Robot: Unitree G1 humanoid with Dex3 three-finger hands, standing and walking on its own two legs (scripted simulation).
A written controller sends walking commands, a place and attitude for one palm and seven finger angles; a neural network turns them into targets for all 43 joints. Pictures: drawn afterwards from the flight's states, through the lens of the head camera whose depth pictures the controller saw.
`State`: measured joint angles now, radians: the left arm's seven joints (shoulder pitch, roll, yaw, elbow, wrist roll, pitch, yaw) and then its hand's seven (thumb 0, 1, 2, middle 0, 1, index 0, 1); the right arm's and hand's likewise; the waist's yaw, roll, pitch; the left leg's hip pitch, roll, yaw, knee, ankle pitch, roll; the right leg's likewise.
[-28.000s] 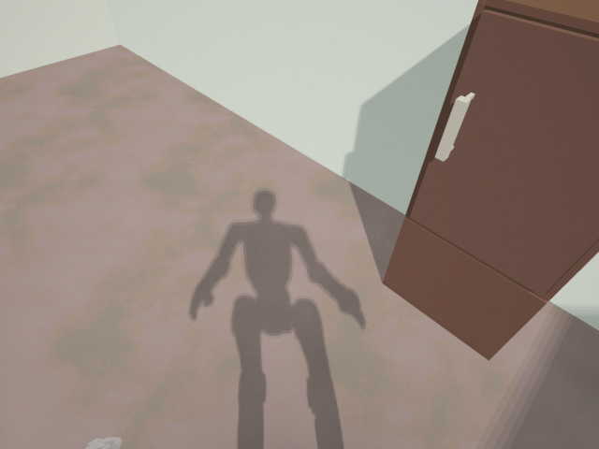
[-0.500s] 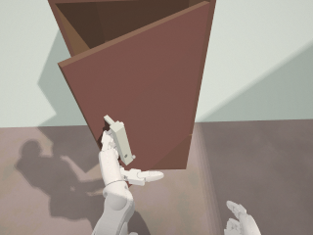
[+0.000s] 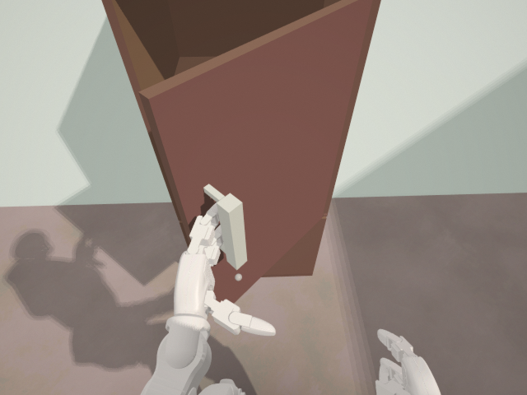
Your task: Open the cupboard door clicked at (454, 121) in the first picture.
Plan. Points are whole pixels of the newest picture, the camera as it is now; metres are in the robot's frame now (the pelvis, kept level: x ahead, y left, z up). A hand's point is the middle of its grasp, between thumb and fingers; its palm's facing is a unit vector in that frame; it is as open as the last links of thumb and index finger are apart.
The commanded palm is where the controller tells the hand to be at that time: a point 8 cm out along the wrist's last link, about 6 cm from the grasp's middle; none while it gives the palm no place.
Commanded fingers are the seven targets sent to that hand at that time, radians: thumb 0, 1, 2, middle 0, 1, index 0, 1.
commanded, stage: slide the hand sideways off the handle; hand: left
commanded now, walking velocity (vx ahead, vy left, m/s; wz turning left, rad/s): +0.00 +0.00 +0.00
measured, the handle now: (224, 227) +0.35 +0.08 +0.07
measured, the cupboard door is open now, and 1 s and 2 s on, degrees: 45 44 44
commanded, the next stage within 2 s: draw the hand back to the body in 0.74 s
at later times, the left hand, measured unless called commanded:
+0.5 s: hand (213, 297) +0.24 +0.08 +0.07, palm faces +0.04 -1.00 +0.00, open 16.0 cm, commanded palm +0.21 +0.15 +0.07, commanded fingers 0.00 -0.50 0.30 -0.15 -0.30 -0.15 -0.30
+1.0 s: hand (179, 314) +0.21 +0.12 +0.08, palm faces +0.07 -1.00 -0.06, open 16.3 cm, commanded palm +0.18 +0.18 +0.09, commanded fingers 0.00 -0.50 0.30 -0.15 -0.30 -0.15 -0.30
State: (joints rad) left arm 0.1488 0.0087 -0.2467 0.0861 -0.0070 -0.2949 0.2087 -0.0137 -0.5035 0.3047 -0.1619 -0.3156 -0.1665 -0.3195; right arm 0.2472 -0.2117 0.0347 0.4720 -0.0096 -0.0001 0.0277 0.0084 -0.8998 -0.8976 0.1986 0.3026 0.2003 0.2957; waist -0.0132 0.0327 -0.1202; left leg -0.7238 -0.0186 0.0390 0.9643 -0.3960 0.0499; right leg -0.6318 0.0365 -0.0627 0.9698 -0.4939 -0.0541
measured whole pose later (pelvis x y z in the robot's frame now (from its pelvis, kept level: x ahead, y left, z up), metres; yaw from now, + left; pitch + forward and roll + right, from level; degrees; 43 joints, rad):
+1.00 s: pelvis +0.02 -0.03 -0.01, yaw +1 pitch +11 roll +0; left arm 0.57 0.17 0.00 -0.27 -0.19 -0.31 -0.06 -0.02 -0.50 0.30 -0.15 -0.30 -0.16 -0.30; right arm 0.27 -0.23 0.02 0.43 0.03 -0.05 -0.04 0.01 -0.90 -0.90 0.20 0.30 0.20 0.30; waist 0.01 0.05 -0.15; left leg -0.76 0.00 0.00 1.03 -0.45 0.01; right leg -0.65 0.06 -0.10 1.01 -0.55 -0.09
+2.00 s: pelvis +0.04 +0.03 +0.06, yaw -1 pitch -2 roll -1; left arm 0.51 0.36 0.29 -0.45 -0.06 -0.06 0.12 0.00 0.52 0.75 -0.19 -0.30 -0.20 -0.30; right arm 0.21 -0.22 0.06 0.58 0.01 -0.09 -0.06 0.01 -0.90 -0.90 0.20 0.30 0.20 0.30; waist 0.06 0.05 -0.02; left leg -0.20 -0.05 0.06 0.47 -0.24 0.08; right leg -0.09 0.02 -0.02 0.42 -0.29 0.00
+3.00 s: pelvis +0.00 +0.02 +0.06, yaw -3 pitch +0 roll -1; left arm 0.57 0.46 0.41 -0.52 -0.06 -0.13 0.12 0.01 0.88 0.90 -0.21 -0.30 -0.22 -0.31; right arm 0.17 -0.24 -0.01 0.53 0.03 0.03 -0.08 0.01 -0.90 -0.90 0.20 0.30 0.20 0.30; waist -0.01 0.00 0.03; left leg -0.31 0.00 0.09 0.49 -0.19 0.07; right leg -0.22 0.06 0.01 0.45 -0.23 -0.02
